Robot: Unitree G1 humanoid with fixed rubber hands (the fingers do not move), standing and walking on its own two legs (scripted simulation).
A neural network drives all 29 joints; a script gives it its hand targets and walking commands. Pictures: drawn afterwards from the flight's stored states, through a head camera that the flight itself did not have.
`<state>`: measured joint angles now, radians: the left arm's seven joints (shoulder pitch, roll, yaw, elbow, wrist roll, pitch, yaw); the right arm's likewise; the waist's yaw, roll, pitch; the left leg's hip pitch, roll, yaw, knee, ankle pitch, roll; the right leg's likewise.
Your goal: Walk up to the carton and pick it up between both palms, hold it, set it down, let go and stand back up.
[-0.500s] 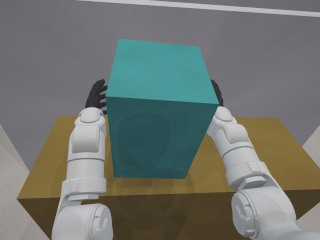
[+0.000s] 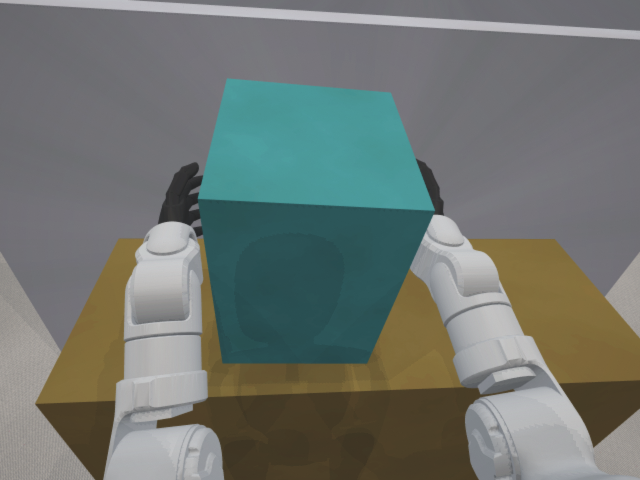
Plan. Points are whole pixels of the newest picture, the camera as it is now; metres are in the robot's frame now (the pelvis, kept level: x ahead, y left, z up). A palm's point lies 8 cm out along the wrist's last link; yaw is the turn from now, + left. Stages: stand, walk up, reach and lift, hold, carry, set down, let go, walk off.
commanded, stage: hold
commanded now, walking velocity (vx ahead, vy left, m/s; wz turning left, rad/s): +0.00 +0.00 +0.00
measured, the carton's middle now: (303, 233) +0.39 +0.01 +0.16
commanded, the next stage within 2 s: none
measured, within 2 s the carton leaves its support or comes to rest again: neither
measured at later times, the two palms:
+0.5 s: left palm (182, 222) +0.36 +0.15 +0.20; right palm (430, 215) +0.37 -0.14 +0.21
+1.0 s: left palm (173, 223) +0.37 +0.16 +0.20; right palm (419, 215) +0.37 -0.13 +0.20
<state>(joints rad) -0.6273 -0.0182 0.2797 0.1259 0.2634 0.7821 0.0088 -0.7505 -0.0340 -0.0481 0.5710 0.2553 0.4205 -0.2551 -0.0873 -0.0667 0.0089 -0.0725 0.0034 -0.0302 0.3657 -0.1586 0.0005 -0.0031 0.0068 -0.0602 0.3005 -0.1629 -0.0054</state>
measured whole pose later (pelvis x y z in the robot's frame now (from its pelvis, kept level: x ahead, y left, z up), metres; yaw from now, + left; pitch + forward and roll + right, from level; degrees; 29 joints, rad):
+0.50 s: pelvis +0.00 -0.01 +0.00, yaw +0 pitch -8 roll -1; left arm -0.70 -0.02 0.34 0.24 0.29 0.78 -0.02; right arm -0.82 -0.02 -0.09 0.66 0.21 0.45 -0.26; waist -0.07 -0.05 -0.02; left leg -0.07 0.01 -0.03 0.35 -0.15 -0.01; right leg -0.02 0.01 -0.05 0.32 -0.17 -0.01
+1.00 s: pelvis +0.01 +0.00 +0.00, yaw +1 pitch -8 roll -1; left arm -0.63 -0.01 0.28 0.10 0.28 0.80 -0.02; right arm -0.75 -0.03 -0.03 0.54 0.28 0.44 -0.29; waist -0.09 -0.07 0.01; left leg -0.07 0.00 -0.04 0.37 -0.17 0.00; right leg 0.01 0.01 -0.06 0.30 -0.17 -0.01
